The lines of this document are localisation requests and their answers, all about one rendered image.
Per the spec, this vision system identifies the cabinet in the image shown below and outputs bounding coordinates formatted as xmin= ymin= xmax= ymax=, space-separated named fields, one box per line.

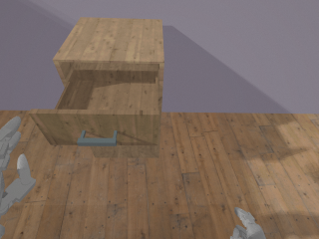
xmin=53 ymin=17 xmax=164 ymax=158

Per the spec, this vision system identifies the right robot hand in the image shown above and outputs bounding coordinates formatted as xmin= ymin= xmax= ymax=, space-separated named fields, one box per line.
xmin=230 ymin=207 xmax=266 ymax=239

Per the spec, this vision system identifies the drawer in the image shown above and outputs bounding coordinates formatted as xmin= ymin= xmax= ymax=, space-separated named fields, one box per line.
xmin=28 ymin=69 xmax=160 ymax=145

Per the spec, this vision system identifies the handle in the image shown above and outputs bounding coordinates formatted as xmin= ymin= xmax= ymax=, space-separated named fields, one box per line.
xmin=77 ymin=130 xmax=118 ymax=146

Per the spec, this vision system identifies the left robot hand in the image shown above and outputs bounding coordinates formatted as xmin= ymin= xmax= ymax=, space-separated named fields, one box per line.
xmin=0 ymin=116 xmax=36 ymax=220

